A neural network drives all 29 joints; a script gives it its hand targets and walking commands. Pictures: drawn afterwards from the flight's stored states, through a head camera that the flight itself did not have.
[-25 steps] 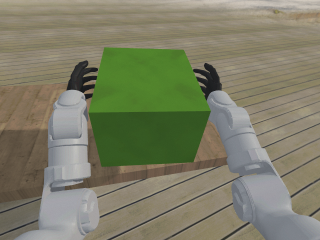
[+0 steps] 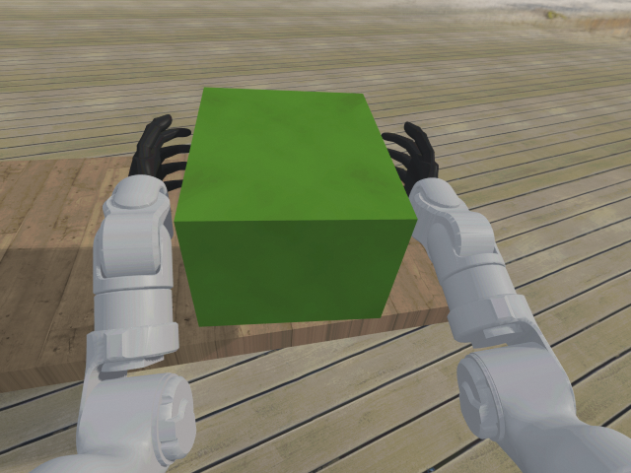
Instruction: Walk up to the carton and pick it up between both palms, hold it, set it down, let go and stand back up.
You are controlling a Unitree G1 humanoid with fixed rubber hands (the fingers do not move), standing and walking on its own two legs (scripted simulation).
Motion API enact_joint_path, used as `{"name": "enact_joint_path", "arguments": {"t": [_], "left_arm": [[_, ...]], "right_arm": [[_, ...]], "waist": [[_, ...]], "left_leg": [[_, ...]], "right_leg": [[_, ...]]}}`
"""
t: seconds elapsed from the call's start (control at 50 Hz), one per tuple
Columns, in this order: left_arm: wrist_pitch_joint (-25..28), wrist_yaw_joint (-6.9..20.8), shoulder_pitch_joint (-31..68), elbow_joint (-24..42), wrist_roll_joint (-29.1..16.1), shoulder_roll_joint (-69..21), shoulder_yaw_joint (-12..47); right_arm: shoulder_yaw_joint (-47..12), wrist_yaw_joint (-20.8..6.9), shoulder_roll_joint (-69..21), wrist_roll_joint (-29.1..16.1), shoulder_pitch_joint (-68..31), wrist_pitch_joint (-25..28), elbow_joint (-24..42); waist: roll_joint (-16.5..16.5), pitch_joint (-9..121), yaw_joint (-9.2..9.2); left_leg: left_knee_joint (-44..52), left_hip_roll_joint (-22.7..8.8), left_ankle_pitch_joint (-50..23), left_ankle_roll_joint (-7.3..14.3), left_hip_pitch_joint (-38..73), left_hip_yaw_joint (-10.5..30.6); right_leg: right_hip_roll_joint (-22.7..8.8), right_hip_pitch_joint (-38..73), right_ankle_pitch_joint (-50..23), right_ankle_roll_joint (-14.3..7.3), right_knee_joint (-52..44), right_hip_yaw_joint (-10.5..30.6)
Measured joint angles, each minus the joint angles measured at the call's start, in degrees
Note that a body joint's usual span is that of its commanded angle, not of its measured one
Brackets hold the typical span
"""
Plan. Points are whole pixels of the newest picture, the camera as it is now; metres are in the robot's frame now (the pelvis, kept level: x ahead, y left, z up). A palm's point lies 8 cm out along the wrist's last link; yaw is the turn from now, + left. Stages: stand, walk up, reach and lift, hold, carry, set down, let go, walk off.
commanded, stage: hold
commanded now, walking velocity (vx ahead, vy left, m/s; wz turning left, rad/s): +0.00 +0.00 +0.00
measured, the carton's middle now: (289, 198) +0.40 +0.02 +0.18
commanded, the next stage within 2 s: none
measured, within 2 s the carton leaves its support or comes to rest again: neither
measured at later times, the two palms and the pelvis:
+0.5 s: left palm (147, 178) +0.36 +0.18 +0.24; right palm (418, 183) +0.37 -0.14 +0.23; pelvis +0.00 +0.00 +0.00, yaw +0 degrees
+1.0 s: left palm (152, 177) +0.36 +0.17 +0.24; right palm (421, 185) +0.37 -0.15 +0.23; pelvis +0.00 +0.00 +0.00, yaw +0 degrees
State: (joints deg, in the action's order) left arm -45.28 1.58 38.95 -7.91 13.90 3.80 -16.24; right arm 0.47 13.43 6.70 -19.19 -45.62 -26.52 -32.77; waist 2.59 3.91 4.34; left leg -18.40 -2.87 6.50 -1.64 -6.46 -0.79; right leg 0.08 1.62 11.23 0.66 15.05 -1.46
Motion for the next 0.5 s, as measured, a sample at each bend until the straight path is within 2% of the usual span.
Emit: {"name": "enact_joint_path", "arguments": {"t": [0.34, 0.5], "left_arm": [[0.3, -0.1, 2.0, -3.1, 0.5, -0.3, -0.9], [0.8, -0.1, 2.5, -3.4, 0.0, 0.2, -1.0]], "right_arm": [[0.7, -0.8, 0.1, 1.2, -1.5, 0.2, -2.9], [0.8, -0.7, -0.2, 1.6, -1.8, 0.6, -3.0]], "waist": [[-0.9, 0.2, -0.76], [-0.3, 0.4, -0.9]], "left_leg": [[0.7, 0.0, -0.8, 0.2, -0.1, -0.4], [0.6, -0.1, -0.7, 0.0, -0.4, -0.1]], "right_leg": [[0.0, -0.8, -0.2, 0.0, 0.5, 0.4], [0.1, -1.0, -0.2, -0.1, 0.4, 0.2]]}}
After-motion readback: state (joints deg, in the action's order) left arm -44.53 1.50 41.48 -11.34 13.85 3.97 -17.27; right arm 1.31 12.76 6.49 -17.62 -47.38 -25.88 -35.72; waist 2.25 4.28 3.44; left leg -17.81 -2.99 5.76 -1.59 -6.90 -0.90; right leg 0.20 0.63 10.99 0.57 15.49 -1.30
